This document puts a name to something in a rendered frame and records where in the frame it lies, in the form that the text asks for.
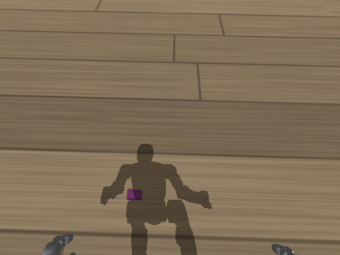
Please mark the left robot hand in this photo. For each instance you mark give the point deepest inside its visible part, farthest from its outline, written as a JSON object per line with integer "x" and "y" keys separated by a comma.
{"x": 54, "y": 247}

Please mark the small box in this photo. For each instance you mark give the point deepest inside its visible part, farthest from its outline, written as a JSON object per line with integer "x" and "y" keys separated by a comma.
{"x": 134, "y": 194}

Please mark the right robot hand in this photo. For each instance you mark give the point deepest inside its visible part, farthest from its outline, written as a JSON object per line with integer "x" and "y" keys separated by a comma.
{"x": 281, "y": 250}

